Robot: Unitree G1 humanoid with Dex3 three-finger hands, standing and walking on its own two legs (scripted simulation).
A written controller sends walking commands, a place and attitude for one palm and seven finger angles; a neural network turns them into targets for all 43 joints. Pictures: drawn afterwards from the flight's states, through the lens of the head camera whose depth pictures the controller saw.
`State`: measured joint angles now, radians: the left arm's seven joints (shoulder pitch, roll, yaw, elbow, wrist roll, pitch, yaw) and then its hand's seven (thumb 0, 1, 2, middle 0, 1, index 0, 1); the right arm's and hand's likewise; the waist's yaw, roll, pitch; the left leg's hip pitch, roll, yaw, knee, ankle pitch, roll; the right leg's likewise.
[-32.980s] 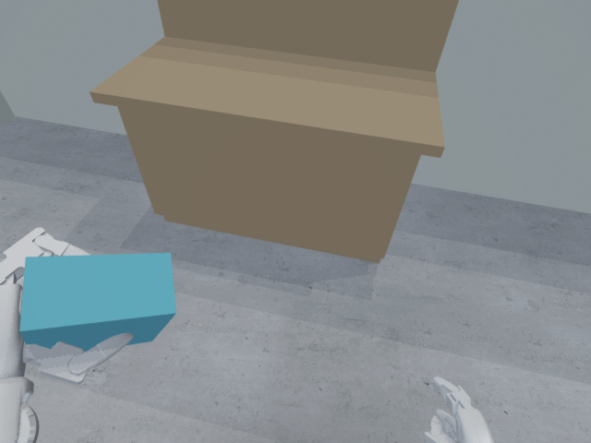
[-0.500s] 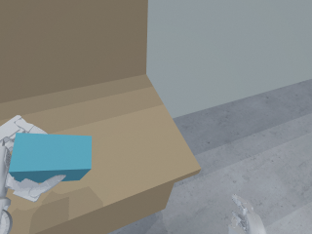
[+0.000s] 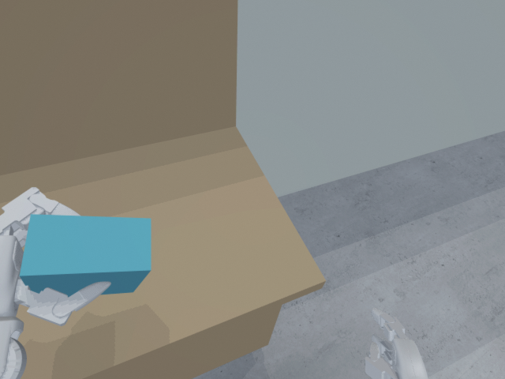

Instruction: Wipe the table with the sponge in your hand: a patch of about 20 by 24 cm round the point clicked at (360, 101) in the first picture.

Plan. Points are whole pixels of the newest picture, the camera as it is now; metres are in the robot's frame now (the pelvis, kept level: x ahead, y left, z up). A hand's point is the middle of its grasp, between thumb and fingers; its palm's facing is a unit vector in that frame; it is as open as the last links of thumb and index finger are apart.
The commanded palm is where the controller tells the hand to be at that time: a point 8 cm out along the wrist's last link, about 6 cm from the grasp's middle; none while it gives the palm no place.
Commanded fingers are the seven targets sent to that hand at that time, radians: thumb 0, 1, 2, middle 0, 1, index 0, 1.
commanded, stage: look again from close up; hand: left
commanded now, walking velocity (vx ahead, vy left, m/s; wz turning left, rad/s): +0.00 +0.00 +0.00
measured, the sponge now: (108, 259) +0.23 +0.21 +0.12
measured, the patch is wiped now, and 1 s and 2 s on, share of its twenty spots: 0.00 0.00 0.00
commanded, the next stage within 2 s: shuffle to correct the standing spot in 0.02 s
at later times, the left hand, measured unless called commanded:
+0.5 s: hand (85, 240) +0.23 +0.22 +0.16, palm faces +0.32 -0.89 -0.32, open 10.1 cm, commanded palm +0.17 +0.26 +0.17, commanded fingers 0.00 0.10 1.30 -1.20 -1.60 -1.20 -1.60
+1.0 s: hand (141, 239) +0.24 +0.16 +0.16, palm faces +0.29 -0.89 -0.34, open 10.1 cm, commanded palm +0.19 +0.21 +0.17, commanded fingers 0.00 0.10 1.30 -1.20 -1.60 -1.20 -1.60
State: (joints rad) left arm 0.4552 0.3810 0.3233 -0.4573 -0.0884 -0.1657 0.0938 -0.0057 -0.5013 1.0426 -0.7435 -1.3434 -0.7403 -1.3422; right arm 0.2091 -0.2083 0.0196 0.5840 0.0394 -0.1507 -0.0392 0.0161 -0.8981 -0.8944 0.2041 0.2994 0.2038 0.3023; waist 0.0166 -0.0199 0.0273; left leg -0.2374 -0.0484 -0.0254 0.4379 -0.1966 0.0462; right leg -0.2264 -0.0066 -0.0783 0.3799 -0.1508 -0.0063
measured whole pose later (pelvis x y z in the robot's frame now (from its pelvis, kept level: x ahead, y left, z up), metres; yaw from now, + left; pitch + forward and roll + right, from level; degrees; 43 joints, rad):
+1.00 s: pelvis +0.02 -0.07 +0.00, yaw -2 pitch +0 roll -1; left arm 0.48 0.38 0.32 -0.50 -0.13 -0.06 0.10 -0.01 -0.50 1.04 -0.74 -1.35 -0.74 -1.34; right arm 0.22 -0.22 0.01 0.57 0.05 -0.05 -0.05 0.02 -0.90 -0.89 0.20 0.30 0.20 0.30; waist -0.02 0.01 -0.02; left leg -0.25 0.06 -0.04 0.51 -0.27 -0.03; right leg -0.23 0.11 -0.09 0.40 -0.19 -0.10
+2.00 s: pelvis +0.02 -0.06 +0.00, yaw -2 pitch +0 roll -1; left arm 0.48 0.40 0.32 -0.50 -0.12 -0.05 0.10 -0.01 -0.50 1.05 -0.74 -1.35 -0.74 -1.35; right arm 0.21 -0.20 0.02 0.56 0.05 -0.02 -0.05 0.02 -0.90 -0.89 0.20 0.30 0.20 0.30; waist -0.01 0.01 0.00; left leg -0.22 0.05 -0.02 0.47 -0.26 -0.04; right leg -0.20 0.09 -0.07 0.38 -0.18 -0.09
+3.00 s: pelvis +0.02 -0.07 +0.00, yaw -2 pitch +0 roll -1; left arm 0.49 0.39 0.31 -0.50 -0.13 -0.03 0.11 -0.01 -0.50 1.05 -0.74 -1.35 -0.74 -1.35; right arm 0.20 -0.22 0.01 0.56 0.05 -0.01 -0.05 0.02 -0.90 -0.89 0.20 0.30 0.20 0.30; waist -0.01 0.03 -0.01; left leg -0.21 0.07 -0.03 0.47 -0.26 -0.05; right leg -0.20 0.11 -0.08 0.38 -0.19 -0.11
